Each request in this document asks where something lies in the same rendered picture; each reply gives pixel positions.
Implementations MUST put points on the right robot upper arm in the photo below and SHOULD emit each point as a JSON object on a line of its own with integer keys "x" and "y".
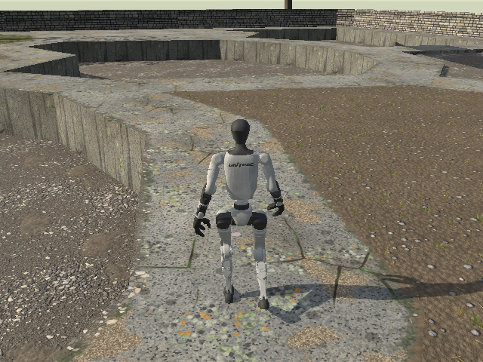
{"x": 268, "y": 170}

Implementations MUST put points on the left robot forearm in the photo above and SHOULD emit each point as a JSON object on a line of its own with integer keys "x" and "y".
{"x": 203, "y": 204}

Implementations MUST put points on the robot right shin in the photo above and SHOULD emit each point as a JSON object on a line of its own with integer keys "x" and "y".
{"x": 261, "y": 268}

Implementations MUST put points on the right robot forearm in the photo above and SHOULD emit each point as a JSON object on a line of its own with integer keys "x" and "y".
{"x": 276, "y": 196}

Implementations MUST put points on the right robot hand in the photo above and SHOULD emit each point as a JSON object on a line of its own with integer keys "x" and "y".
{"x": 280, "y": 209}

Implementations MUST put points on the left robot hand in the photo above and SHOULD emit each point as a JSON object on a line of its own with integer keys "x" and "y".
{"x": 197, "y": 225}

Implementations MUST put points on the left robot upper arm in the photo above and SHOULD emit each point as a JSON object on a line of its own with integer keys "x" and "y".
{"x": 216, "y": 160}

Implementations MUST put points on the robot right thigh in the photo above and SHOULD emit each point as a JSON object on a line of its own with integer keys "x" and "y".
{"x": 259, "y": 223}

